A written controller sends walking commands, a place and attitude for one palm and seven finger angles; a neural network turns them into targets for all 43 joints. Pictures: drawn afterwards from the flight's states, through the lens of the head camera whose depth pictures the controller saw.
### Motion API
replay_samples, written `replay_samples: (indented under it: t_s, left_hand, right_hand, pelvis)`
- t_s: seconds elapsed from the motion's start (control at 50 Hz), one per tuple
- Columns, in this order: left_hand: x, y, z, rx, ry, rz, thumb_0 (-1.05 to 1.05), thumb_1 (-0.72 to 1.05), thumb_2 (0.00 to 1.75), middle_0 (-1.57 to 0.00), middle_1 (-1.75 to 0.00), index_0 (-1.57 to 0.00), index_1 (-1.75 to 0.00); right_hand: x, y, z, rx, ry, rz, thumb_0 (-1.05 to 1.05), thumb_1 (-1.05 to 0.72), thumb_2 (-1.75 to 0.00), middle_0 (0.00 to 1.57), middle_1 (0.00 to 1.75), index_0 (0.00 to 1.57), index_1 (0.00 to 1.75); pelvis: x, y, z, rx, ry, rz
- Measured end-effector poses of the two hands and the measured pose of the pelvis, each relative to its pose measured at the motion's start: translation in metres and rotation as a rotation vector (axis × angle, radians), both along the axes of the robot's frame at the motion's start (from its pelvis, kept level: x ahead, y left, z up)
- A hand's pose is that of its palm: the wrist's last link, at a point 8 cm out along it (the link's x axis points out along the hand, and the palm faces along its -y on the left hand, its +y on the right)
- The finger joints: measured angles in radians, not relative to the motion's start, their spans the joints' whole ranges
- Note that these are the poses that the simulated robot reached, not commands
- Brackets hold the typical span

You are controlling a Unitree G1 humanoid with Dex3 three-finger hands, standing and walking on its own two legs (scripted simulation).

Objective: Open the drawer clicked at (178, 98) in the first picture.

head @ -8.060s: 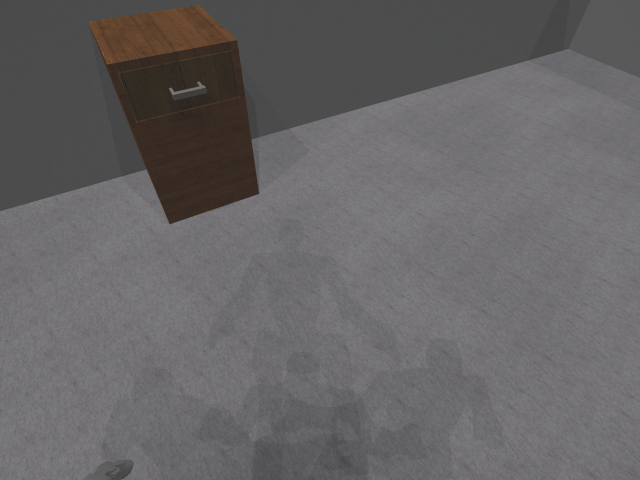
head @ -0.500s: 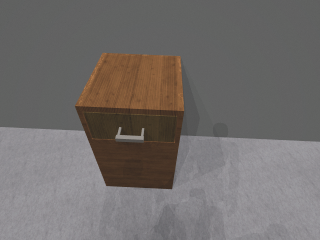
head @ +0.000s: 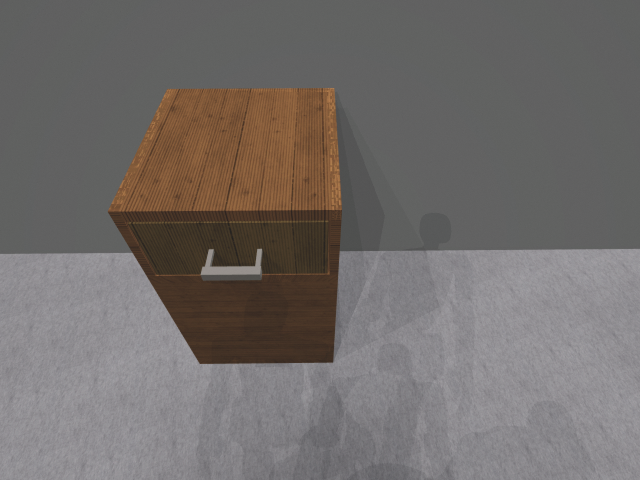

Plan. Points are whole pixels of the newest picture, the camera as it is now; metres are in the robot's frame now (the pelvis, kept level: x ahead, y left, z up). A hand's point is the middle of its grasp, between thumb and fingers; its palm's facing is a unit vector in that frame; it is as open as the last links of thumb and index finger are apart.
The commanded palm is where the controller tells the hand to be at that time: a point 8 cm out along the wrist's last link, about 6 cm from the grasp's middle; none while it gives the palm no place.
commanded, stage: come to a stop and stand still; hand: left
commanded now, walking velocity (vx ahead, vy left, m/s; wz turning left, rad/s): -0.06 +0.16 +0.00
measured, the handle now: (233, 264) +0.53 +0.21 -0.16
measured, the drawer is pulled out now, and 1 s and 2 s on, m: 0.00 0.00 0.00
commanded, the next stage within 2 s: look again from close up in 1.80 s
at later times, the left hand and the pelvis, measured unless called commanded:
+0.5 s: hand out of the picture +0.03 +0.18 -0.18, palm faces +0.07 -0.98 -0.21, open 7.4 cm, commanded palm none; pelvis +0.04 +0.00 +0.00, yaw +0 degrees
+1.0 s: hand out of the picture +0.01 +0.13 -0.17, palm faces +0.05 -0.99 -0.15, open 7.4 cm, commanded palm none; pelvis +0.03 -0.03 +0.01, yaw +1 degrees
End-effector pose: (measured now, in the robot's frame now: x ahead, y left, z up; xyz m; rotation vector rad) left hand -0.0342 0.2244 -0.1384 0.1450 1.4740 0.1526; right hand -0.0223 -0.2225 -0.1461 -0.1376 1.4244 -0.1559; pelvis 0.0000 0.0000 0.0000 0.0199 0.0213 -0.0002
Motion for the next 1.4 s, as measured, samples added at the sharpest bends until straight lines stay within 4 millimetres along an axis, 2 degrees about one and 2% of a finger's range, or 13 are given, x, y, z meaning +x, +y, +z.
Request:
replay_samples:
  t_s: [0.1, 0.18, 0.26, 0.38, 0.46, 0.58, 0.68, 0.8, 0.88, 1.06, 1.18, 1.3, 1.4]
  left_hand:
    - [0.017, -0.022, 0.005, 0.015, -0.059, 0.051, 0.0, 0.91, 0.9, -0.2, -0.3, -0.2, -0.3]
    - [0.027, -0.042, 0.007, -0.012, -0.054, 0.044, 0.0, 0.91, 0.9, -0.2, -0.3, -0.2, -0.3]
    - [0.036, -0.05, 0.005, -0.029, -0.053, 0.051, 0.0, 0.91, 0.9, -0.2, -0.3, -0.2, -0.3]
    - [0.043, -0.032, -0.003, -0.018, -0.06, 0.066, 0.0, 0.9, 0.9, -0.2, -0.3, -0.2, -0.3]
    - [0.05, -0.007, -0.015, 0.002, -0.062, 0.057, 0.0, 0.9, 0.9, -0.2, -0.3, -0.2, -0.3]
    - [0.071, 0.018, -0.002, 0.056, -0.123, 0.021, 0.0, 0.91, 0.9, -0.2, -0.3, -0.2, -0.3]
    - [0.074, 0.018, 0.01, 0.082, -0.161, -0.002, 0.0, 0.91, 0.9, -0.2, -0.3, -0.2, -0.3]
    - [0.054, -0.004, 0.015, 0.064, -0.137, -0.004, 0.0, 0.91, 0.9, -0.2, -0.3, -0.2, -0.3]
    - [0.045, -0.021, 0.007, 0.022, -0.11, 0.009, 0.0, 0.91, 0.9, -0.2, -0.3, -0.2, -0.3]
    - [0.035, -0.056, -0.001, -0.051, -0.055, 0.038, 0.0, 0.91, 0.9, -0.2, -0.3, -0.2, -0.3]
    - [0.03, -0.067, 0.001, -0.053, -0.017, 0.056, 0.0, 0.91, 0.9, -0.2, -0.3, -0.2, -0.3]
    - [0.031, -0.072, 0.003, -0.035, -0.004, 0.069, 0.0, 0.91, 0.9, -0.2, -0.3, -0.2, -0.3]
    - [0.035, -0.077, 0.004, -0.023, -0.005, 0.082, 0.0, 0.91, 0.9, -0.2, -0.3, -0.2, -0.3]
  right_hand:
    - [0.02, -0.018, 0.002, 0.003, 0.041, 0.031, 0.0, -0.91, -0.9, 0.2, 0.3, 0.2, 0.3]
    - [0.053, -0.02, 0.007, 0.013, -0.008, 0.041, 0.0, -0.91, -0.9, 0.19, 0.3, 0.2, 0.29]
    - [0.088, -0.02, 0.007, 0.004, -0.068, 0.052, 0.01, -0.93, -0.9, 0.19, 0.3, 0.2, 0.3]
    - [0.135, -0.013, 0.012, -0.016, -0.166, 0.083, 0.0, -0.93, -0.9, 0.19, 0.3, 0.2, 0.29]
    - [0.149, -0.002, 0.012, -0.033, -0.235, 0.088, 0.0, -0.92, -0.9, 0.19, 0.3, 0.2, 0.29]
    - [0.131, 0.013, 0.011, 0.002, -0.23, 0.091, 0.0, -0.91, -0.9, 0.19, 0.3, 0.2, 0.3]
    - [0.112, 0.008, 0.004, 0.03, -0.21, 0.071, -0.01, -0.93, -0.9, 0.2, 0.3, 0.21, 0.3]
    - [0.08, -0.011, 0.002, 0.033, -0.149, 0.036, -0.01, -0.94, -0.9, 0.2, 0.3, 0.21, 0.3]
    - [0.057, -0.02, 0.006, 0.015, -0.09, 0.031, -0.01, -0.93, -0.9, 0.2, 0.3, 0.2, 0.3]
    - [0.018, -0.023, 0.011, 0.015, 0.056, 0.023, 0.0, -0.92, -0.9, 0.19, 0.3, 0.2, 0.29]
    - [0.02, -0.016, 0.008, 0.047, 0.079, 0.021, 0.0, -0.91, -0.9, 0.19, 0.3, 0.2, 0.3]
    - [0.041, -0.012, 0.003, 0.074, 0.046, 0.025, 0.0, -0.91, -0.9, 0.19, 0.3, 0.2, 0.3]
    - [0.055, -0.02, 0.0, 0.065, 0.043, 0.039, 0.02, -0.93, -0.9, 0.2, 0.3, 0.2, 0.3]
  pelvis:
    - [0.019, -0.016, 0.005, -0.003, 0.002, 0.027]
    - [0.029, -0.021, 0.01, 0.006, -0.003, 0.021]
    - [0.034, -0.02, 0.009, 0.009, -0.012, 0.017]
    - [0.039, -0.01, 0.004, 0.003, -0.031, 0.019]
    - [0.04, 0.0, -0.005, 0.002, -0.042, 0.014]
    - [0.027, 0.006, 0.0, 0.008, -0.035, -0.005]
    - [0.017, 0.003, 0.002, 0.018, -0.012, -0.002]
    - [0.016, -0.008, 0.006, 0.006, -0.016, 0.013]
    - [0.021, -0.016, 0.007, -0.001, -0.031, 0.018]
    - [0.029, -0.029, 0.01, -0.007, -0.029, 0.027]
    - [0.038, -0.035, 0.01, -0.004, -0.026, 0.027]
    - [0.048, -0.041, 0.009, 0.001, -0.027, 0.026]
    - [0.057, -0.046, 0.008, 0.005, -0.027, 0.027]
